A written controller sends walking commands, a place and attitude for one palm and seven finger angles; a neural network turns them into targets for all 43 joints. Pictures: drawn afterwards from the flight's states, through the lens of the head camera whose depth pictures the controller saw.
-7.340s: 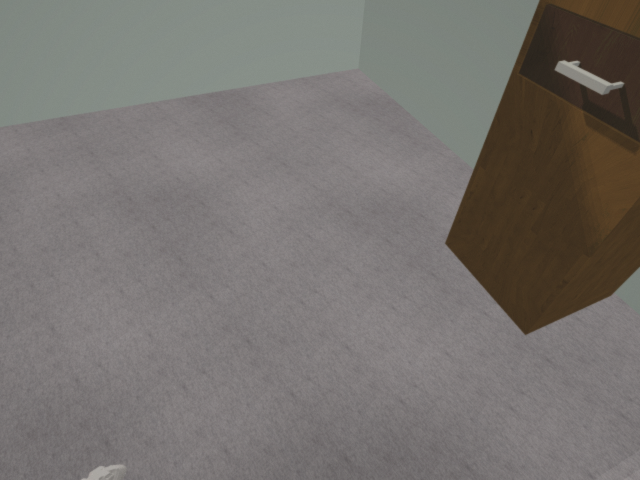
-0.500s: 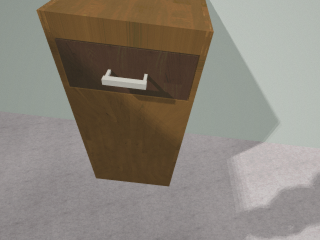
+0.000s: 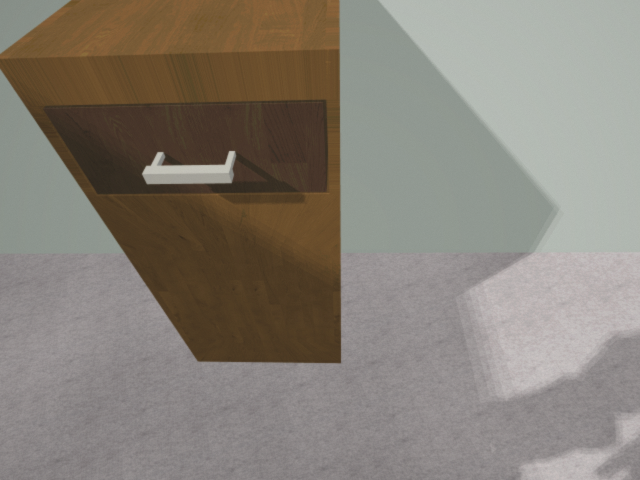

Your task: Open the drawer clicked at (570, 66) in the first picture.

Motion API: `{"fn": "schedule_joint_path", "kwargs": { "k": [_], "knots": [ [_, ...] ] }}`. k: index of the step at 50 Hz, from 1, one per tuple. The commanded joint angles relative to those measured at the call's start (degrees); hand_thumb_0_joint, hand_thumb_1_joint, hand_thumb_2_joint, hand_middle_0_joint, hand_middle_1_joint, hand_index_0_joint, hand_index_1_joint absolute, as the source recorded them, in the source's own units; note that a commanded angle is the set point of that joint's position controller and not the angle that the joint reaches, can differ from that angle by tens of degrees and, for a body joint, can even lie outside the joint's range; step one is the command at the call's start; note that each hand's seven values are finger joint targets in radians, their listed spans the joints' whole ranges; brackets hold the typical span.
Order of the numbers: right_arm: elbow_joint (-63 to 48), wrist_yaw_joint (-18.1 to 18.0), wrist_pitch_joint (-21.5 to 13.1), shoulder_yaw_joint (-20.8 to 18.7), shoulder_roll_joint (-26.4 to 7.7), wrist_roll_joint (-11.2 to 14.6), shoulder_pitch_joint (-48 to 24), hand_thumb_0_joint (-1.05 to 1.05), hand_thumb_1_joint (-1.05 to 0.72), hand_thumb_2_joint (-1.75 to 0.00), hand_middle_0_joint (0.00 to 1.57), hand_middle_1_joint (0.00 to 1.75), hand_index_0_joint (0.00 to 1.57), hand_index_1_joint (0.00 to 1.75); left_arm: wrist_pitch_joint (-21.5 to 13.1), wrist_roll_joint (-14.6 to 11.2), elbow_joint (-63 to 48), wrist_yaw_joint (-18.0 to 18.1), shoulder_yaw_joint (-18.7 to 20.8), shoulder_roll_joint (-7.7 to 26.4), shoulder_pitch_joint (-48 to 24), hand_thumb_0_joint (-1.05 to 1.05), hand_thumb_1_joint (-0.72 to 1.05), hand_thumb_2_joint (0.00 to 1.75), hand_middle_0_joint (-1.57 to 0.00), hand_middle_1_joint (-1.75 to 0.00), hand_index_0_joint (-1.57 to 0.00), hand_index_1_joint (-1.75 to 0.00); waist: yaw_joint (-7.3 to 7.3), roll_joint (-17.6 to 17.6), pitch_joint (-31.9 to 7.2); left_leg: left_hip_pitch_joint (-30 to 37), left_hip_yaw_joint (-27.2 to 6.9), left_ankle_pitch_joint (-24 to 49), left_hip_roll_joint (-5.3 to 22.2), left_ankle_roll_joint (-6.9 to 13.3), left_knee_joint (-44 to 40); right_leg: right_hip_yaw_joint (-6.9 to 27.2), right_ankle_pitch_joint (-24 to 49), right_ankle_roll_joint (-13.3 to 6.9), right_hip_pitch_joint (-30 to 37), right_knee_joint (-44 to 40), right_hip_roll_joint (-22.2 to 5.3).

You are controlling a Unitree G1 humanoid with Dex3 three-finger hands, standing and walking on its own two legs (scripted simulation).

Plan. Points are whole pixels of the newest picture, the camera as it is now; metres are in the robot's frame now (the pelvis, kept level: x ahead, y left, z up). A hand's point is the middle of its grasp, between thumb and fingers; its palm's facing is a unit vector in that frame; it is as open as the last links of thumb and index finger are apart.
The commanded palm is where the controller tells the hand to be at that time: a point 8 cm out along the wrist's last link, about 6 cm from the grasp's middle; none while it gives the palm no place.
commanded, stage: come to a stop and stand still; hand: left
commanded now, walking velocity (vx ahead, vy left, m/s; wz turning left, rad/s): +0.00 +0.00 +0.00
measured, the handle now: (192, 166) +0.57 +0.23 +0.08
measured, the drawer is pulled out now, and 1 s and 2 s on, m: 0.00 0.00 0.00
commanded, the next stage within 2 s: look again from close up in 0.30 s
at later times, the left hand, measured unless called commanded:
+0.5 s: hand out of the picture -0.03 +0.15 -0.18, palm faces +0.02 -0.99 -0.17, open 7.4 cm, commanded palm none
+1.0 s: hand out of the picture -0.01 +0.21 -0.18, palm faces -0.01 -0.98 -0.18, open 7.4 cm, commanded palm none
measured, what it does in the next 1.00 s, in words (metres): steps on the spot: left foot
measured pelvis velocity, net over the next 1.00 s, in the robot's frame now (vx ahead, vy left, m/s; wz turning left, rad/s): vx -0.01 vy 0.05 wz -0.04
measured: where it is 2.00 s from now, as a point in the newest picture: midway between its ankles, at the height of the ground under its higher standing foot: outside the picture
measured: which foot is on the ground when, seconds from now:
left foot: up 0.00-0.16, down 0.18-1.00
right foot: down 0.00-1.00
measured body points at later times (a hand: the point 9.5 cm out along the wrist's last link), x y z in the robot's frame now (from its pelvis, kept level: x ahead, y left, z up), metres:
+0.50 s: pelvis -0.01 +0.00 +0.00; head +0.01 +0.00 +0.45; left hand -0.03 +0.20 -0.16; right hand +0.00 -0.23 -0.16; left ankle -0.02 +0.12 -0.73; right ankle -0.02 -0.07 -0.74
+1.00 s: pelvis -0.01 +0.05 +0.00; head +0.00 +0.04 +0.45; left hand -0.01 +0.26 -0.16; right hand -0.05 -0.15 -0.17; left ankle -0.02 +0.12 -0.74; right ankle -0.02 -0.07 -0.74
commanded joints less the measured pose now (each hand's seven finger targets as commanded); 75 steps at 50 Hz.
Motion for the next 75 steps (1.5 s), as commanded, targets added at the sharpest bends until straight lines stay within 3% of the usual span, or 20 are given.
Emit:
{"fn": "schedule_joint_path", "kwargs": {
  "k": [1,6,9,19,20,21,22,24,26,29,31,39,50,58,62,65,68,71,73,75],
  "knots": [
    [-1.63,0.14,-0.89,-0.24,-0.83,0.07,1.13,0.0,-0.9,-0.9,0.2,0.3,0.2,0.3,-0.39,-0.27,-0.26,0.4,0.3,6.17,3.7,0.0,0.9,0.9,-0.2,-0.3,-0.2,-0.3,1.28,-8.3,1.31,-3.09,-0.22,1.51,0.58,0.08,3.24,9.62,30.09,-4.85,1.38,-8.51,-13.95],
    [-1.02,-0.03,-1.21,0.12,-0.71,-0.02,0.85,0.0,-0.9,-0.9,0.2,0.3,0.2,0.3,-0.22,-0.45,-0.07,0.6,0.35,5.83,3.45,0.0,0.9,0.9,-0.2,-0.3,-0.2,-0.3,1.07,-6.85,1.43,2.63,-0.09,7.3,0.87,0.24,-8.52,10.86,22.65,-4.53,-0.94,-8.48,-13.14],
    [0.06,-0.42,-2.16,0.31,-2.2,-0.04,1.91,0.0,-0.9,-0.9,0.2,0.3,0.2,0.3,-0.08,-1.07,0.26,0.5,-0.13,4.05,4.0,0.0,0.9,0.9,-0.2,-0.3,-0.2,-0.3,0.9,-1.43,0.92,9.66,-2.76,23.04,3.67,1.78,-16.63,8.71,18.18,0.76,-3.83,-6.78,-8.55],
    [0.14,-0.58,-2.33,1.15,-2.1,0.09,-0.39,0.0,-0.9,-0.9,0.2,0.3,0.2,0.3,-0.05,-0.75,2.61,0.59,-0.98,4.06,7.55,0.0,0.9,0.9,-0.2,-0.3,-0.2,-0.3,1.57,-0.76,1.84,8.58,-1.5,18.67,3.07,2.05,-20.13,8.9,12.45,2.74,-0.11,-10.46,-7.66],
    [-3.97,-0.06,-4.05,0.49,-4.26,0.5,-4.77,0.0,-0.9,-0.9,0.2,0.3,0.2,0.3,-2.25,0.61,3.44,3.22,-0.26,6.47,13.64,0.0,0.9,0.9,-0.2,-0.3,-0.2,-0.3,3.59,-6.45,2.07,0.92,3.64,15.36,0.88,0.43,-2.93,13.63,57.83,9.7,1.61,-6.76,-11.86],
    [-6.37,0.14,-3.31,0.89,-1.58,0.42,-0.37,0.0,-0.9,-0.9,0.2,0.3,0.2,0.3,-2.96,0.54,1.14,3.02,0.33,8.2,13.45,0.0,0.9,0.9,-0.2,-0.3,-0.2,-0.3,0.76,-5.92,-3.97,-3.29,-1.34,3.53,-1.6,2.05,0.14,14.5,64.34,7.68,9.19,-3.13,-15.12],
    [-6.28,0.17,-3.29,0.6,-1.75,0.33,-1.02,0.0,-0.9,-0.9,0.2,0.3,0.2,0.3,-2.94,0.52,0.44,2.56,-0.17,7.25,12.43,0.0,0.9,0.9,-0.2,-0.3,-0.2,-0.3,0.94,-0.35,-4.8,-3.12,-1.5,3.77,-1.2,2.61,0.4,12.38,59.87,3.59,8.61,-2.53,-14.76],
    [-6.78,0.67,-3.19,0.97,-0.24,0.45,0.54,0.0,-0.9,-0.9,0.2,0.3,0.2,0.3,-2.73,0.43,-0.72,1.87,-0.4,6.39,9.83,0.0,0.9,0.9,-0.2,-0.3,-0.2,-0.3,-0.03,-2.39,-6.54,0.73,-0.82,6.16,-1.33,2.36,-5.7,10.11,37.5,-2.98,5.23,-3.13,-12.51],
    [-6.41,0.71,-3.44,1.13,-0.84,0.02,2.62,0.0,-0.9,-0.9,0.2,0.3,0.2,0.3,-2.27,0.16,-1.26,1.42,-0.84,4.83,8.81,0.0,0.9,0.9,-0.2,-0.3,-0.2,-0.3,-0.5,-5.92,-4.5,5.29,-1.33,11.13,-1.5,2.37,-11.38,9.81,19.21,-2.28,-1.0,-3.85,-10.22],
    [-6.37,0.59,-3.89,1.29,-2.98,-0.58,3.79,0.0,-0.9,-0.9,0.2,0.3,0.2,0.3,-1.48,-0.12,-1.34,1.07,-1.16,2.36,9.01,0.0,0.9,0.9,-0.2,-0.3,-0.2,-0.3,0.42,-2.17,2.77,2.22,-4.57,15.49,2.22,4.25,-14.69,8.57,2.94,-0.12,-7.14,-4.17,-5.81],
    [-6.27,0.47,-4.07,1.81,-2.88,-0.48,2.6,0.0,-0.9,-0.9,0.2,0.3,0.2,0.3,-0.84,-0.16,-1.13,0.64,-1.35,3.03,9.27,0.0,0.9,0.9,-0.2,-0.3,-0.2,-0.3,1.43,2.2,5.03,-1.37,-6.96,13.91,2.21,4.86,-18.38,7.57,1.32,0.33,-5.33,-2.39,-4.91],
    [-5.86,0.44,-4.32,2.08,-4.47,-0.63,3.65,0.0,-0.9,-0.9,0.2,0.3,0.2,0.3,-0.04,0.07,-1.31,0.07,-1.72,3.13,10.44,0.0,0.9,0.9,-0.2,-0.3,-0.2,-0.3,2.47,-0.15,5.95,-5.27,-9.65,2.21,2.67,5.91,-25.09,5.99,0.38,0.99,-3.35,-0.1,-4.42],
    [-3.4,0.21,-5.0,2.33,-3.26,-0.27,4.84,0.0,-0.9,-0.9,0.2,0.3,0.2,0.3,-0.5,-0.24,-0.38,0.19,-1.8,3.11,10.29,0.0,0.9,0.9,-0.2,-0.3,-0.2,-0.3,2.17,-1.96,1.13,1.46,-6.56,16.44,1.91,5.84,-21.29,7.14,6.11,1.47,-2.26,-0.74,-5.96],
    [-3.38,0.6,-4.3,0.91,-4.67,-0.59,4.63,0.0,-0.9,-0.9,0.2,0.3,0.2,0.3,-0.41,1.04,-0.52,-0.96,-1.01,2.2,11.24,0.0,0.9,0.9,-0.2,-0.3,-0.2,-0.3,2.0,0.88,7.72,-2.5,-11.56,-6.97,5.21,9.08,-24.76,4.22,-7.19,0.25,-8.11,4.94,-3.02],
    [-4.63,0.61,-5.28,1.09,-3.33,-0.39,2.85,0.0,-0.9,-0.9,0.2,0.3,0.2,0.3,-1.54,0.76,0.64,-0.96,-0.5,2.68,15.11,0.0,0.9,0.9,-0.2,-0.3,-0.2,-0.3,3.33,-2.62,5.17,-4.1,-5.44,7.32,1.22,7.81,-14.71,9.83,-0.1,-1.28,-2.57,1.63,-6.11],
    [-4.9,0.15,-5.44,2.05,-0.57,-0.19,2.43,0.0,-0.9,-0.9,0.2,0.3,0.2,0.3,-2.2,0.24,2.25,0.22,-0.01,5.06,18.15,0.0,0.9,0.9,-0.2,-0.3,-0.2,-0.3,2.96,-11.64,1.2,-6.56,1.39,12.71,-2.97,3.94,-4.64,16.7,35.73,-3.74,6.22,-0.03,-14.1],
    [-3.82,-0.4,-4.97,1.68,-0.94,0.61,4.18,0.0,-0.9,-0.9,0.2,0.3,0.2,0.3,-2.18,-0.08,0.8,1.07,-0.39,5.3,14.3,0.0,0.9,0.9,-0.2,-0.3,-0.2,-0.3,0.75,-6.16,-1.74,1.27,-0.23,26.82,-1.21,2.95,-11.15,9.76,58.15,-1.3,4.99,6.52,-11.71],
    [-3.35,-1.37,-4.34,0.41,-4.43,0.45,7.24,0.0,-0.9,-0.9,0.2,0.3,0.2,0.3,-1.05,-0.62,-1.9,1.77,0.24,5.94,11.45,0.0,0.9,0.9,-0.2,-0.3,-0.2,-0.3,0.2,2.64,-4.84,13.55,-1.99,64.89,3.17,5.09,-8.03,5.53,39.37,1.93,-3.29,11.48,-7.31],
    [-3.09,-1.48,-3.95,-0.2,-5.81,0.42,7.65,0.0,-0.9,-0.9,0.2,0.3,0.2,0.3,-0.15,-0.5,-3.64,2.13,0.21,4.31,8.84,0.0,0.9,0.9,-0.2,-0.3,-0.2,-0.3,-0.07,6.92,-3.83,21.15,-6.5,85.28,8.78,8.74,-10.01,2.62,4.55,3.48,-12.08,14.15,-3.3],
    [-3.94,-1.36,-3.38,-0.74,-6.87,-0.1,6.22,0.0,-0.9,-0.9,0.2,0.3,0.2,0.3,0.75,-0.1,-4.96,1.78,0.38,3.59,5.21,0.0,0.9,0.9,-0.2,-0.3,-0.2,-0.3,-0.49,8.36,-0.56,24.51,-8.47,86.28,11.54,12.46,-12.58,2.71,-14.52,4.15,-19.35,16.93,-2.37]
  ]
}}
